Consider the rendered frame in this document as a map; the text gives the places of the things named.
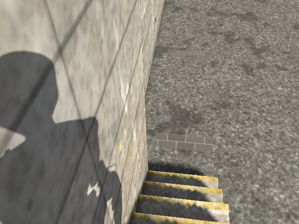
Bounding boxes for stairs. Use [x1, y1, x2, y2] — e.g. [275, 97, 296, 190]
[129, 170, 231, 224]

